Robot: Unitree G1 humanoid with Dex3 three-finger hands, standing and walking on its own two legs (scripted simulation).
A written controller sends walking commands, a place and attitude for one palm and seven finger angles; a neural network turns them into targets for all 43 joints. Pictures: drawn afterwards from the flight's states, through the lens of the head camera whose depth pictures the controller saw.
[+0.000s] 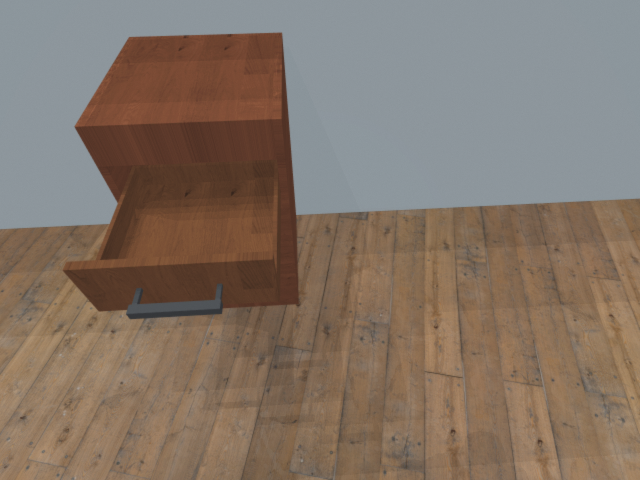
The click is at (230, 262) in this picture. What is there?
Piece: drawer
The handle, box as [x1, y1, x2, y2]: [126, 284, 222, 318]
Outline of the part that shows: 222,284 217,284 216,295 214,300 149,304 139,303 142,289 136,288 132,304 128,305 126,314 129,318 221,313 222,303 220,300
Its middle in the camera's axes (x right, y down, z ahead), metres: -0.29 +0.12 +0.76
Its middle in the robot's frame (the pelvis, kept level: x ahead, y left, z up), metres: +0.45 +0.31 -0.19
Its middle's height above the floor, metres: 0.59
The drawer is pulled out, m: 0.30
